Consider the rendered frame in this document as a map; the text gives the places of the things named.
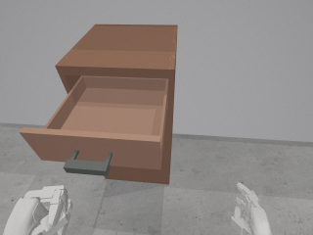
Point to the robot left hand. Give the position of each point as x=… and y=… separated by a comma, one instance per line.
x=48, y=206

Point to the handle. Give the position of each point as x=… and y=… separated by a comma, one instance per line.
x=73, y=165

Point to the cabinet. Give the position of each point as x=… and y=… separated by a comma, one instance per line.
x=128, y=50

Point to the robot right hand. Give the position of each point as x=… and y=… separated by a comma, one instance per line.
x=254, y=220

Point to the drawer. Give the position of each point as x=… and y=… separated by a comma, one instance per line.
x=125, y=116

